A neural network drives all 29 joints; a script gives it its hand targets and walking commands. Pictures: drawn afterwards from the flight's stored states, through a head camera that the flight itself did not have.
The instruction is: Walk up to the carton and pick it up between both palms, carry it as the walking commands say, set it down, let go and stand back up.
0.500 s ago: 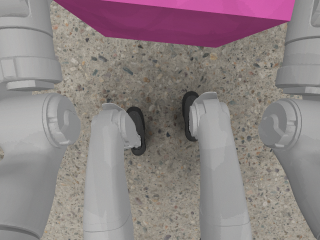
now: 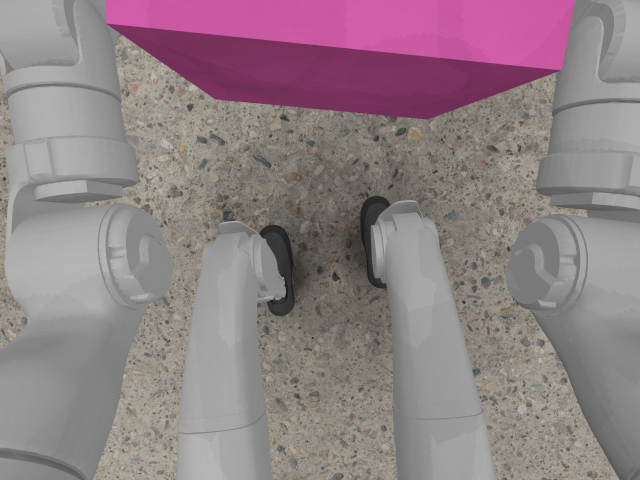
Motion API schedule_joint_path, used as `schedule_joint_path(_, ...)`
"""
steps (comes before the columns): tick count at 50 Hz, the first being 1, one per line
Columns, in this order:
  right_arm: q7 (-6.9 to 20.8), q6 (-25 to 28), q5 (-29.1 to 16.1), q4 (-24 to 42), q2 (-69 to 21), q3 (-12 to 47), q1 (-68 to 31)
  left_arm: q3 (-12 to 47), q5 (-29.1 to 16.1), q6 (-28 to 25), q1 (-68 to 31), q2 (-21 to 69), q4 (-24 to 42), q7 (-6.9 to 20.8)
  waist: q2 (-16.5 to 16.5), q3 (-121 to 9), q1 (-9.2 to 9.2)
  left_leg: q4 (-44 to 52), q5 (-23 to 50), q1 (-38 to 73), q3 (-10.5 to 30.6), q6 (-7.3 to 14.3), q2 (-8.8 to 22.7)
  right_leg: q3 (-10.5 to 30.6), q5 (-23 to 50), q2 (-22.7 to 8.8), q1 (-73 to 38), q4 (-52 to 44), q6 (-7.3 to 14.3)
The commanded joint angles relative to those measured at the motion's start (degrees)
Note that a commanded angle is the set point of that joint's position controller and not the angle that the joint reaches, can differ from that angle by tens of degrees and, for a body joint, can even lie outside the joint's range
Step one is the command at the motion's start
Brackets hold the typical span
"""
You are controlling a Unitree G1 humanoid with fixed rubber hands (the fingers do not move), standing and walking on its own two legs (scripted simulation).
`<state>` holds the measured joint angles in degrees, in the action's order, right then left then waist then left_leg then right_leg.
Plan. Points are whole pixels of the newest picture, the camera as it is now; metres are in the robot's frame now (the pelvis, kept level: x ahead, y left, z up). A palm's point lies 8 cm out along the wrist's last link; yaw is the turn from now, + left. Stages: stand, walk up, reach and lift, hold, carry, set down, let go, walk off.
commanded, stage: reach and lift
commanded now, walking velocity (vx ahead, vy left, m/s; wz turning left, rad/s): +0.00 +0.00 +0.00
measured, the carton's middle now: out of the picture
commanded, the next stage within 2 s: none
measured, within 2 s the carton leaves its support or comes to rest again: neither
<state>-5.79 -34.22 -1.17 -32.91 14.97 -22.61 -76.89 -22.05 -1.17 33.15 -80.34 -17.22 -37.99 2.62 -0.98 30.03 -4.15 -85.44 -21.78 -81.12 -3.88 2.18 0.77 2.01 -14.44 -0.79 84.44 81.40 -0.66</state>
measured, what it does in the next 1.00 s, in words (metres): rises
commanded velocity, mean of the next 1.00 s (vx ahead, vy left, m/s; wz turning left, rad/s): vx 0.00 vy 0.00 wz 0.00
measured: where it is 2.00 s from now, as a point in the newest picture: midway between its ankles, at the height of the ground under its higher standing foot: (329, 272)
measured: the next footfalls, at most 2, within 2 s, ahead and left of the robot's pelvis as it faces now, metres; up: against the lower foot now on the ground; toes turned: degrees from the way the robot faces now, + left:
none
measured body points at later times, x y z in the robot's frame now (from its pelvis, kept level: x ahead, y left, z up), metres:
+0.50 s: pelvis +0.01 +0.00 +0.07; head +0.29 -0.03 +0.41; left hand +0.55 +0.14 +0.02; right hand +0.50 -0.24 +0.02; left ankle +0.16 +0.11 -0.54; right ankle +0.20 -0.12 -0.54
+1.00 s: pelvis +0.01 +0.00 +0.12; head +0.28 -0.03 +0.48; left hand +0.54 +0.14 +0.09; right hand +0.49 -0.24 +0.08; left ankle +0.16 +0.11 -0.54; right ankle +0.20 -0.12 -0.54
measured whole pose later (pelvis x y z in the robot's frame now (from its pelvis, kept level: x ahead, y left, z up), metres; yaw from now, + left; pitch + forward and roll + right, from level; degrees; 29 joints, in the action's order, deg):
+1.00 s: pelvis +0.01 +0.00 +0.12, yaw -2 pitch +9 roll +1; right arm -3.9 -33.4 1.6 -27.8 8.8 -24.0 -62.2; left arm -23.7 4.0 32.2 -65.2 -11.8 -32.4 7.0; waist -0.4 29.9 -4.2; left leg -52.6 -11.5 -50.2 -3.8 1.8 0.4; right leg 2.3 -4.0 -0.1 52.6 47.6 -0.7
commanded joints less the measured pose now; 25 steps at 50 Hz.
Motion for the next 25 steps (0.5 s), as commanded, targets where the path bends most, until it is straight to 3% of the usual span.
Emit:
schedule_joint_path(1, 24.92, 0.99, -12.98, 16.81, -61.14, 36.38, -45.22, 33.36, -9.81, -2.64, -42.0, 63.45, 16.81, 15.66, 3.01, -156.92, 2.25, 19.91, 6.28, 48.78, 7.64, -0.81, -8.64, -3.43, 3.62, 8.01, -58.79, -12.83, -0.79)
schedule_joint_path(2, 25.43, 1.09, -11.61, 15.28, -59.19, 36.14, -44.07, 33.56, -8.43, -2.13, -39.56, 63.55, 16.13, 15.58, 1.16, -156.6, 2.19, 19.33, 4.89, 50.84, 8.2, -1.75, -8.35, -2.91, 1.49, 8.18, -54.9, -13.02, 0.23)
schedule_joint_path(3, 24.94, 1.02, -12.82, 20.47, -60.0, 37.72, -42.87, 36.7, -10.5, -2.29, -42.25, 63.57, 23.27, 15.67, 0.72, -164.89, 1.31, 19.31, 12.16, 57.59, 7.96, -2.07, -9.23, -3.63, 7.69, 9.12, -60.3, -13.06, -0.1)
schedule_joint_path(4, 24.64, 1.36, -12.3, 21.88, -60.82, 38.23, -43.65, 34.01, -9.1, -2.2, -37.6, 64.21, 19.11, 15.46, 1.35, -162.94, 2.74, 18.65, 15.16, 55.28, 7.22, -2.07, -9.24, -2.2, 11.42, 8.37, -60.96, -13.39, 0.23)
schedule_joint_path(5, 24.36, 1.14, -11.98, 20.77, -59.44, 38.57, -39.5, 34.79, -9.66, -2.22, -33.78, 63.25, 17.15, 15.55, 4.17, -161.4, 0.77, 19.65, 16.31, 56.31, 7.73, -2.15, -9.27, -3.36, 12.51, 8.53, -63.03, -15.11, -0.49)
schedule_joint_path(6, 24.62, 0.62, -12.13, 15.74, -61.88, 37.45, -39.35, 32.97, -7.6, -2.62, -34.16, 62.74, 18.28, 15.45, 1.92, -158.4, 5.09, 20.7, 13.98, 52.2, 6.29, -1.97, -9.4, -1.37, 10.25, 8.28, -63.86, -15.53, -0.04)
schedule_joint_path(7, 24.59, 1.36, -11.47, 18.26, -61.77, 38.21, -38.71, 33.89, -7.04, -2.73, -30.09, 64.63, 17.62, 15.26, 4.47, -157.02, 3.02, 21.05, 16.21, 55.66, 8.36, -1.78, -9.33, -2.81, 12.22, 8.8, -60.85, -15.09, -0.55)
schedule_joint_path(8, 24.35, 1.99, -14.5, 28.16, -60.94, 41.15, -38.8, 37.68, -9.86, -3.02, -31.28, 65.57, 25.98, 15.07, 1.0, -167.97, 3.4, 20.87, 24.05, 62.55, 7.9, -2.16, -9.5, -2.02, 20.3, 8.79, -67.5, -14.51, -0.3)
schedule_joint_path(9, 24.44, 1.62, -12.23, 19.92, -61.23, 39.75, -34.21, 35.23, -7.4, -3.54, -28.77, 62.84, 23.58, 14.38, 1.92, -157.45, 3.54, 21.27, 22.28, 58.39, 9.17, -2.34, -9.02, -1.4, 17.45, 8.7, -59.61, -14.92, -0.04)
schedule_joint_path(10, 24.29, 1.77, -12.25, 25.24, -61.91, 40.85, -34.8, 37.28, -9.38, -3.83, -29.9, 64.21, 27.19, 14.93, 3.28, -164.07, 2.7, 20.87, 23.92, 59.13, 7.24, -2.58, -9.79, -1.07, 21.06, 8.92, -69.09, -16.27, -0.36)
schedule_joint_path(11, 23.87, 2.68, -12.28, 21.29, -60.41, 38.65, -34.1, 35.98, -8.51, -4.22, -30.51, 63.71, 23.98, 14.79, -0.31, -155.43, 2.43, 22.82, 19.79, 56.34, 8.08, -2.31, -8.81, -0.57, 16.92, 8.24, -63.74, -16.89, 0.15)
schedule_joint_path(12, 24.5, 2.88, -11.44, 22.34, -62.19, 39.77, -33.38, 35.76, -7.6, -4.19, -26.71, 64.91, 22.44, 15.17, 2.63, -155.51, 3.37, 23.47, 20.57, 56.63, 7.19, -2.39, -9.53, -1.03, 17.56, 8.51, -66.72, -18.87, -0.15)
schedule_joint_path(13, 23.81, 3.01, -11.94, 26.01, -60.03, 40.47, -36.81, 36.31, -8.64, -4.18, -29.18, 63.94, 22.93, 15.39, 2.22, -157.52, 2.88, 24.23, 17.22, 55.71, 7.47, -1.81, -9.28, -0.14, 14.06, 8.15, -68.83, -18.98, -0.11)
schedule_joint_path(14, 23.75, 3.0, -12.12, 26.03, -62.36, 42.73, -37.59, 35.23, -7.7, -4.49, -26.03, 63.92, 20.73, 15.08, 4.02, -154.52, 6.32, 24.96, 18.14, 55.55, 7.19, -1.28, -9.64, 0.37, 15.22, 7.84, -69.6, -18.96, -0.4)
schedule_joint_path(15, 23.86, 3.68, -10.37, 25.35, -60.35, 41.14, -36.73, 33.97, -6.24, -4.52, -22.7, 63.21, 19.24, 15.65, 6.14, -149.5, 4.28, 25.32, 15.4, 52.48, 8.14, -0.97, -9.48, -0.17, 11.74, 7.77, -66.44, -19.99, -0.72)
schedule_joint_path(16, 23.84, 3.47, -10.61, 26.66, -62.0, 42.64, -37.47, 35.11, -7.71, -4.62, -24.29, 66.46, 19.02, 16.02, 5.24, -152.69, 4.49, 26.02, 14.35, 53.72, 6.72, -1.32, -9.65, 0.36, 11.37, 7.73, -71.55, -21.06, -0.53)
schedule_joint_path(17, 24.06, 3.47, -10.71, 22.71, -64.62, 42.36, -33.79, 34.47, -6.58, -5.37, -24.05, 65.27, 19.42, 16.0, 5.58, -145.35, 5.83, 27.19, 14.33, 51.44, 7.8, -0.92, -9.35, 0.48, 11.4, 7.72, -67.56, -20.83, -0.9)
schedule_joint_path(18, 24.31, 4.0, -8.67, 18.25, -62.5, 39.12, -34.15, 32.39, -5.25, -5.16, -21.89, 65.51, 11.94, 16.4, 5.03, -138.43, 4.67, 28.04, 8.18, 47.81, 7.76, -0.68, -8.79, -0.14, 3.99, 7.36, -62.57, -22.57, -0.73)
schedule_joint_path(19, 24.01, 3.65, -12.58, 31.12, -65.51, 45.54, -38.47, 37.95, -8.86, -5.44, -25.73, 66.95, 26.02, 16.35, 5.94, -159.64, 5.56, 28.42, 17.41, 60.99, 7.12, -0.77, -9.53, 0.93, 14.19, 8.37, -77.64, -24.12, -0.88)
schedule_joint_path(20, 24.36, 3.06, -9.6, 17.46, -65.11, 39.6, -32.2, 34.79, -5.77, -5.86, -27.92, 62.45, 22.15, 16.08, 3.71, -143.0, 5.4, 28.32, 12.35, 52.12, 7.22, -1.33, -8.85, 1.1, 8.45, 7.87, -64.34, -24.1, -0.09)
schedule_joint_path(21, 24.92, 3.2, -6.82, 13.79, -63.96, 36.72, -30.74, 32.32, -3.3, -5.15, -25.25, 62.92, 15.55, 16.23, 2.8, -136.7, 6.34, 30.43, 6.41, 49.48, 8.37, -1.36, -8.56, 0.36, 2.86, 7.86, -61.56, -24.5, 0.59)
schedule_joint_path(22, 25.1, 3.54, -10.43, 22.79, -66.2, 40.94, -35.88, 34.66, -5.07, -5.08, -27.66, 64.33, 22.36, 16.82, 2.47, -148.25, 6.93, 30.28, 6.54, 56.39, 7.06, -0.6, -9.02, 0.82, 2.56, 8.05, -69.72, -25.73, -0.07)
schedule_joint_path(23, 25.41, 2.69, -9.2, 14.22, -65.61, 38.94, -33.63, 34.42, -5.23, -4.95, -30.86, 63.37, 18.85, 16.9, 0.03, -137.31, 5.46, 31.29, 1.48, 50.87, 7.88, -0.75, -8.23, 0.02, -1.76, 7.38, -62.78, -24.96, 0.11)
schedule_joint_path(24, 25.8, 2.68, -7.35, 12.58, -65.07, 37.18, -30.7, 33.61, -4.6, -4.74, -29.15, 64.9, 15.76, 17.29, -0.28, -134.86, 4.15, 33.42, -1.54, 51.9, 8.33, -0.85, -8.28, -0.59, -3.87, 7.45, -62.58, -26.97, 0.38)
schedule_joint_path(25, 25.98, 3.18, -10.72, 19.15, -65.48, 40.63, -35.45, 35.91, -6.41, -5.01, -30.61, 65.98, 21.54, 17.55, 0.5, -143.23, 4.06, 33.0, 3.05, 57.46, 8.16, -0.26, -8.34, -0.78, -1.08, 7.91, -67.33, -27.38, -0.06)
